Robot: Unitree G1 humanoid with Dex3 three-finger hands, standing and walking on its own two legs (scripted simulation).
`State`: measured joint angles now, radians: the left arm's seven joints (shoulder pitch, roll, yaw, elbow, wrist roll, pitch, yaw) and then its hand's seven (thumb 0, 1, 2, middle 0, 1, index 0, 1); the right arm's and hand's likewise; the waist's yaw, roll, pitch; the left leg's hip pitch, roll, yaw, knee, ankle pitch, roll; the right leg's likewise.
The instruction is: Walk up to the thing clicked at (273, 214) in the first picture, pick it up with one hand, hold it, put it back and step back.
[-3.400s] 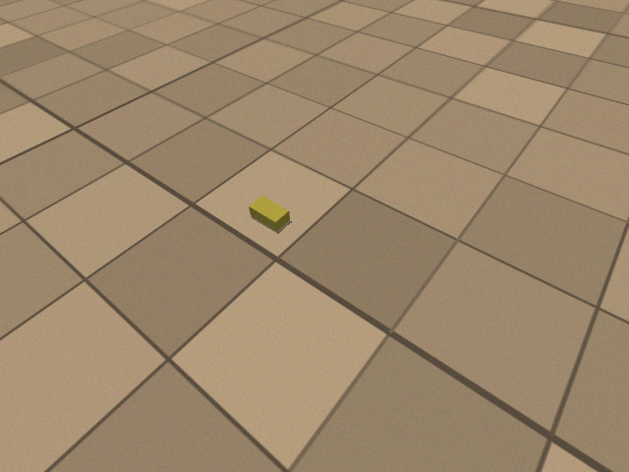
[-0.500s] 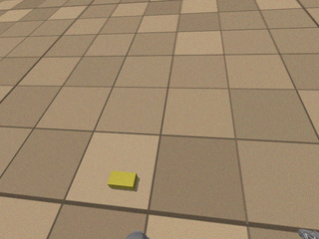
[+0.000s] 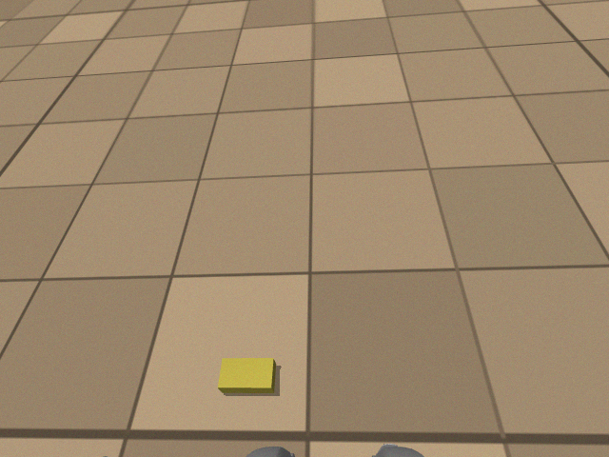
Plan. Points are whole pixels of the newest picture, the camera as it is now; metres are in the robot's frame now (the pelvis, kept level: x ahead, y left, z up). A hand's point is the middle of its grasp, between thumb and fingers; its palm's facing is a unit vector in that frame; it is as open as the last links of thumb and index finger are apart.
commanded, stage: walk up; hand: left
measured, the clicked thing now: (247, 375) +0.47 +0.25 -0.72
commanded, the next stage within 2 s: stand in 1.66 s
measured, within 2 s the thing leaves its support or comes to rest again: neither
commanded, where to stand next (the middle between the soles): +0.11 +0.02 m, yaw -2 degrees
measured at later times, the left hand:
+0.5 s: hand out of the picture +0.12 +0.32 -0.15, palm faces -0.06 -0.92 -0.38, open 7.4 cm
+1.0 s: hand out of the picture +0.16 +0.28 -0.12, palm faces -0.03 -0.94 -0.34, open 7.4 cm
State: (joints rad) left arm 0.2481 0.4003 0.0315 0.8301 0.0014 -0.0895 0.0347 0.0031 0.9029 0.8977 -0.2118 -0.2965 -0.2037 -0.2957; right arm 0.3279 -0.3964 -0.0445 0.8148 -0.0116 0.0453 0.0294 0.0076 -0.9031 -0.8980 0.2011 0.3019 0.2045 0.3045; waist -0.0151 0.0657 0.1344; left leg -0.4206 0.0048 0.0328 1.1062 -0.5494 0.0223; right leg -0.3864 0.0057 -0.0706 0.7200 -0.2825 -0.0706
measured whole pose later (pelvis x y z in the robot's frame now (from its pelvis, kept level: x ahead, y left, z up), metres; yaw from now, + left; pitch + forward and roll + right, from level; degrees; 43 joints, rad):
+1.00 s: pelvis +0.04 +0.03 +0.02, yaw -2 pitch -2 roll +1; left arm 0.05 0.36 0.04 1.06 0.00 0.02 -0.03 0.00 0.91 0.90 -0.21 -0.30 -0.20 -0.30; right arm 0.13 -0.38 0.00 1.10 -0.01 -0.04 -0.01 0.00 -0.90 -0.90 0.20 0.30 0.21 0.30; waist -0.01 0.00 0.07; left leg -0.26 0.06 -0.01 0.54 -0.24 -0.06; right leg -0.23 -0.03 -0.02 0.59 -0.33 0.00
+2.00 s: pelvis +0.05 +0.04 +0.03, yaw -1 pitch -3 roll +0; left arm 0.08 0.35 0.02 1.15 0.00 -0.01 -0.01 0.00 0.91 0.90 -0.21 -0.30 -0.20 -0.30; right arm 0.06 -0.35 0.00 1.13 -0.01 0.00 0.01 0.00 -0.90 -0.90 0.20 0.30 0.20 0.30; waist 0.00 0.01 0.07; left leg -0.15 0.06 -0.01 0.34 -0.15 -0.05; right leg -0.09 -0.04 -0.03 0.34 -0.21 0.03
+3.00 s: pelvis +0.05 +0.05 +0.04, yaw -1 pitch -2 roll +0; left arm 0.11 0.36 0.01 1.13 0.00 -0.01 -0.01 0.00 0.91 0.90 -0.21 -0.30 -0.20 -0.30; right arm 0.09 -0.35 0.00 1.14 -0.01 0.00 0.01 0.00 -0.90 -0.90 0.20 0.30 0.20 0.30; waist 0.00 0.00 0.05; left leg -0.15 0.05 -0.01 0.33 -0.15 -0.05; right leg -0.09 -0.04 -0.03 0.33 -0.21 0.03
